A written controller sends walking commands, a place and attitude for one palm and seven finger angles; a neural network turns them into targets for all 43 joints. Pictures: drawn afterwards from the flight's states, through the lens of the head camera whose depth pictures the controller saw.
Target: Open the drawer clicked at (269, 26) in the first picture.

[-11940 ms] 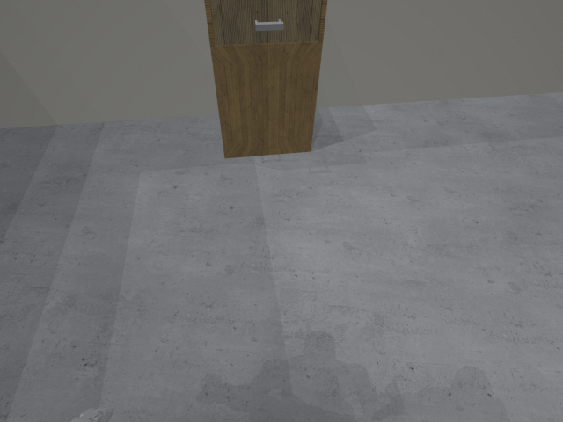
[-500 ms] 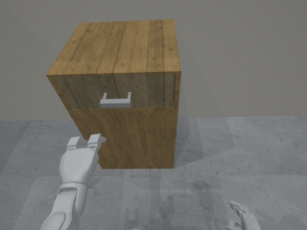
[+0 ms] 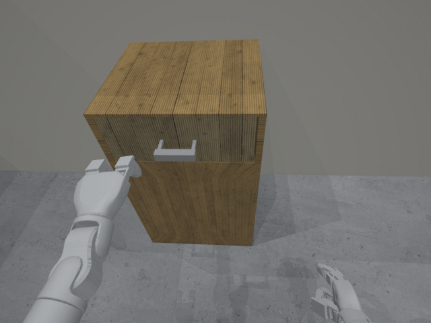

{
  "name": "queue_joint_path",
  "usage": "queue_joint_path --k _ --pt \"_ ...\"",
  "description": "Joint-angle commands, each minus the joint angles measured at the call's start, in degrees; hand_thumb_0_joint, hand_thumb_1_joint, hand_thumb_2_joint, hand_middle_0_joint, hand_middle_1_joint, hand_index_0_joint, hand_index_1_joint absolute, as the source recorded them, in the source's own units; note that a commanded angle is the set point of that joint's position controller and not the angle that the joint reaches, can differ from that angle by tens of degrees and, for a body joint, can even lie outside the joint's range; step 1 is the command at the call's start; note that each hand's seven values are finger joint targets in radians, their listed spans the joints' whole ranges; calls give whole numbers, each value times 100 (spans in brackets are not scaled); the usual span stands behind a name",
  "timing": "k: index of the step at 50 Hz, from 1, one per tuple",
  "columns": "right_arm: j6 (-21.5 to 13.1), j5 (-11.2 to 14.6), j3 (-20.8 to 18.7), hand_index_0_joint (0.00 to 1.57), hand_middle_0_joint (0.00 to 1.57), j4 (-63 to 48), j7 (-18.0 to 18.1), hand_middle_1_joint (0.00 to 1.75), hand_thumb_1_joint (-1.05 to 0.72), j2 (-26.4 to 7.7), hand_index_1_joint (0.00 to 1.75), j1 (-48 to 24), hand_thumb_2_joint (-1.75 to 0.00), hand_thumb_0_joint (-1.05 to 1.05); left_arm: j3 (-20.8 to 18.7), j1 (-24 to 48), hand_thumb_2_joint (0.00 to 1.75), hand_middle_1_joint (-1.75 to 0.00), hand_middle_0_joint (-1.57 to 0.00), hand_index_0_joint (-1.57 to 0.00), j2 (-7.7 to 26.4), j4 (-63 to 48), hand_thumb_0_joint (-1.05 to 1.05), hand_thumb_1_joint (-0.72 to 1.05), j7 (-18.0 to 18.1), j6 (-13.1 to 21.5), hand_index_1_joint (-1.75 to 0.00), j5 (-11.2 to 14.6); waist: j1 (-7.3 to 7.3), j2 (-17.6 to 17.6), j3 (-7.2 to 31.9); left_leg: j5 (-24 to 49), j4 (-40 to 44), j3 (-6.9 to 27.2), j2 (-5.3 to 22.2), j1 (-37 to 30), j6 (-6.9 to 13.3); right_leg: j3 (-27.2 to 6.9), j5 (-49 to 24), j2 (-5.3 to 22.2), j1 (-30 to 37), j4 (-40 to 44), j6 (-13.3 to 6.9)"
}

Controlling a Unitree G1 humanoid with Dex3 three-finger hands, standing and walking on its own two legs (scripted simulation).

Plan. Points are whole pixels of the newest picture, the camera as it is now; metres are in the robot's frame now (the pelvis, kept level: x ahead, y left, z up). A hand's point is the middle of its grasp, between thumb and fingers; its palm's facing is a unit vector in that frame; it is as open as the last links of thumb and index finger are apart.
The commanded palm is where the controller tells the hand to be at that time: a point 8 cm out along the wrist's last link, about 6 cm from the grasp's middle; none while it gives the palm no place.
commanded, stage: raise the hand with hooked fingers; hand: left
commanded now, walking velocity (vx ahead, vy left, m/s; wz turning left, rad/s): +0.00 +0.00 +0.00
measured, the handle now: (176, 149) +0.56 +0.20 -0.05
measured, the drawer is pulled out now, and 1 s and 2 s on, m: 0.00 0.00 0.00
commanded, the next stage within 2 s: move the hooked fingers above the handle in 0.50 s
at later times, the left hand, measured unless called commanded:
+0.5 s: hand (124, 191) +0.32 +0.23 +0.07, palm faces +0.06 -0.09 -0.99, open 13.8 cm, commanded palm +0.30 +0.23 +0.13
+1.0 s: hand (136, 179) +0.36 +0.22 +0.06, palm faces +0.02 -0.07 -1.00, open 13.8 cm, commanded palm +0.35 +0.22 +0.11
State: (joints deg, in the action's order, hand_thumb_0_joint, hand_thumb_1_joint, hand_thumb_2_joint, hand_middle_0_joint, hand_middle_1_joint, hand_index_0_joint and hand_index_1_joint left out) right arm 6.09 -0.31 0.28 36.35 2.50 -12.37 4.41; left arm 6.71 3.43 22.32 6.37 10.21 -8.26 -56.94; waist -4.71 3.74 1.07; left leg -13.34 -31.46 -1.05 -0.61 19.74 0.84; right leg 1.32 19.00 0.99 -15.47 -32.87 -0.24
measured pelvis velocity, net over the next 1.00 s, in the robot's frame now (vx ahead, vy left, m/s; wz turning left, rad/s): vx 0.02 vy -0.01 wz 0.01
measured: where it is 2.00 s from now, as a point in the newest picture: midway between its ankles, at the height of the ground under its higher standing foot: outside the picture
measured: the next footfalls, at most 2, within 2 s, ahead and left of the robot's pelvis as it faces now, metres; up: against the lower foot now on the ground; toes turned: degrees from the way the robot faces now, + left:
none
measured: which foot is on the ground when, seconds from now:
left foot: down 0.00-1.00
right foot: down 0.00-1.00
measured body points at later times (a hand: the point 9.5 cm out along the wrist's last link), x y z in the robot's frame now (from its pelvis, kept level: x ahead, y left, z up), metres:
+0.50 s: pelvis +0.02 -0.01 +0.00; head +0.04 -0.05 +0.45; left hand +0.31 +0.23 +0.13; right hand +0.20 -0.25 -0.12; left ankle +0.03 +0.11 -0.73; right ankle -0.02 -0.12 -0.73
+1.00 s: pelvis +0.02 -0.01 +0.00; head +0.05 -0.04 +0.45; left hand +0.36 +0.22 +0.11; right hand +0.19 -0.25 -0.12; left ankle +0.03 +0.11 -0.73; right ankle -0.02 -0.12 -0.73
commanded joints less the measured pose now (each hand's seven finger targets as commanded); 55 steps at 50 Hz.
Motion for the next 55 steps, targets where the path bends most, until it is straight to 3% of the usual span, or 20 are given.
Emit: queue_joint_path --k 1,5,7,11,14,21,31,32,34,38,43,45,49,52,54,55 --pt "-260 -1 -202 20 20 -782 65 30 -90 -685 30 -616 -90 0 -684 1811 30 -120 -30 -30 1156 -1165 0 -50 26 151 -120 41 102 -139 1339 1104 433 99 -129 -1063 75 -27 -1382 -227 152 621 -185" --pt "-262 17 -193 20 20 -752 84 30 -90 -720 30 -586 -90 0 -861 1988 30 -120 -30 -30 1424 -1134 0 -50 -179 241 -120 167 101 -284 1417 1350 449 79 -156 -1100 99 -45 -1764 -203 379 689 -150" --pt "-248 32 -219 20 20 -749 52 30 -90 -732 30 -543 -90 0 -789 1642 30 -120 -30 -30 1253 -903 0 -50 -285 263 -120 230 78 -360 1292 1438 439 51 -173 -998 95 -27 -1936 -206 395 679 -143" --pt "-206 31 -249 20 20 -819 -18 30 -90 -782 30 -515 -90 0 -844 1466 30 -120 -30 -30 1285 -1115 0 -50 -405 383 -120 287 40 -407 1354 1581 436 35 -183 -965 101 -24 -2161 -193 484 650 -134" --pt "-213 5 -270 20 20 -848 -39 30 -90 -790 30 -489 -90 0 -1051 1428 30 -120 -30 -30 1481 -1337 0 -50 -292 518 -120 230 -11 -281 1546 1651 395 32 -204 -972 105 -61 -2223 -178 541 602 -140" --pt "-200 55 -334 20 20 -757 -38 30 -90 -771 30 -441 -90 0 -1115 1546 30 -120 -30 -30 1448 -1255 0 -50 99 503 -120 215 34 -338 1588 1573 307 8 -214 -912 122 -66 -2203 -180 396 529 -135" --pt "-163 62 -307 20 20 -743 0 30 -90 -781 30 -503 -90 0 -859 1554 30 -120 -30 -30 1324 -1201 0 -50 -81 330 -120 235 95 -287 1596 1572 292 5 -220 -946 129 -67 -2249 -188 366 518 -110" --pt "-150 73 -302 20 20 -730 4 30 -90 -771 30 -478 -90 0 -735 1653 30 -120 -30 -30 1183 -1078 0 -50 -100 327 -120 239 148 -428 1448 1473 301 12 -206 -905 126 -22 -2103 -204 232 535 -104" --pt "-173 72 -302 20 20 -702 21 30 -90 -793 30 -417 -90 0 -843 1880 30 -120 -30 -30 1341 -926 0 -50 -96 370 -120 204 146 -518 1415 1387 288 -6 -195 -889 138 -62 -1999 -199 177 571 -101" --pt "-143 83 -306 20 20 -635 52 30 -90 -793 30 -344 -90 0 -885 2320 30 -120 -30 -30 1405 -550 0 -50 -47 402 -120 103 182 -375 1457 1316 239 1 -215 -798 124 -56 -1894 -223 107 527 -133" --pt "-169 68 -366 20 20 -607 63 30 -90 -770 30 -189 -90 0 -724 2826 30 -120 -30 -30 1279 -384 0 -50 48 522 -120 55 234 -170 1852 1499 90 9 -220 -907 133 -50 -2050 -232 66 404 -151" --pt "-154 74 -374 20 20 -577 61 30 -90 -782 30 -110 -90 0 -714 2770 30 -120 -30 -30 1254 -94 0 -50 68 517 -120 58 240 -385 1792 1477 76 15 -209 -796 138 -30 -2050 -228 24 366 -141" --pt "-109 104 -392 20 20 -548 59 30 -90 -831 30 -3 -90 0 -722 3054 30 -120 -30 -30 1322 377 0 -50 74 469 -120 6 285 -419 1675 1356 49 -5 -200 -622 131 -22 -1935 -246 -121 339 -145" --pt "-114 105 -441 20 20 -524 64 30 -90 -816 30 138 -90 0 -528 3434 30 -120 -30 -30 1151 495 0 -50 121 504 -120 -23 346 -245 1867 1400 -33 12 -191 -716 139 3 -1870 -254 -254 268 -166" --pt "-108 100 -452 20 20 -500 74 30 -90 -850 30 240 -90 0 -670 3661 30 -120 -30 -30 1343 677 0 -50 172 547 -120 -65 341 -266 1973 1390 -49 24 -184 -661 137 -9 -1812 -265 -246 231 -173" --pt "-107 103 -469 20 20 -494 78 30 -90 -840 30 274 -90 0 -599 3778 30 -120 -30 -30 1252 695 0 -50 206 576 -120 -60 370 -226 2035 1393 -79 18 -180 -667 143 -18 -1819 -264 -284 211 -174"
